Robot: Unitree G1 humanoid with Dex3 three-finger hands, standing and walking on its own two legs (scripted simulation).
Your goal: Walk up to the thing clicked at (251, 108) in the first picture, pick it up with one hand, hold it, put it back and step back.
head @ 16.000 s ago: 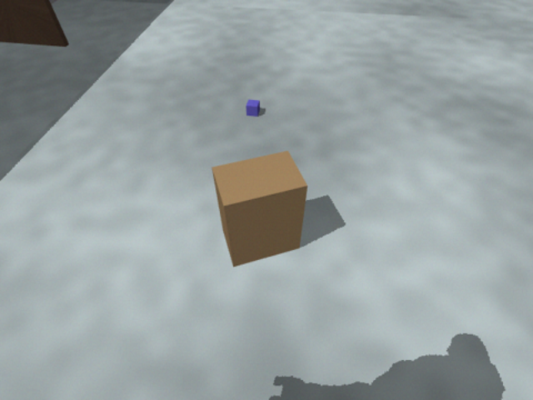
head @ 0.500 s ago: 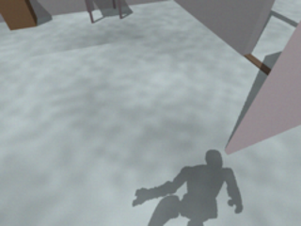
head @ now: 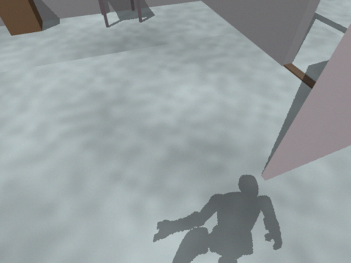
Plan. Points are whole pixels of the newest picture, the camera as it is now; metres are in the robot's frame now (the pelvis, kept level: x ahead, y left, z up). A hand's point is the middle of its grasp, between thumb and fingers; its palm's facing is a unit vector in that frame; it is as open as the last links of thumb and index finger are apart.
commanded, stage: stand
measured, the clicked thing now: out of the picture +0.11 +1.22 -0.74
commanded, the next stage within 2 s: walk up in 0.62 s
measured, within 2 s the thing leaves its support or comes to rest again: neither
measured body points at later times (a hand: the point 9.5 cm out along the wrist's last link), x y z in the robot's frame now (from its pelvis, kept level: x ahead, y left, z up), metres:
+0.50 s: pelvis +0.00 +0.00 +0.00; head +0.01 +0.00 +0.45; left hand +0.08 +0.30 -0.13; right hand +0.07 -0.30 -0.14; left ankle -0.04 +0.15 -0.75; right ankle +0.02 -0.12 -0.75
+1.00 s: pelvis -0.04 +0.02 -0.04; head +0.00 +0.07 +0.41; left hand +0.06 +0.37 -0.15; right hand +0.09 -0.31 -0.11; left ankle -0.05 +0.16 -0.75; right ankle +0.01 -0.12 -0.71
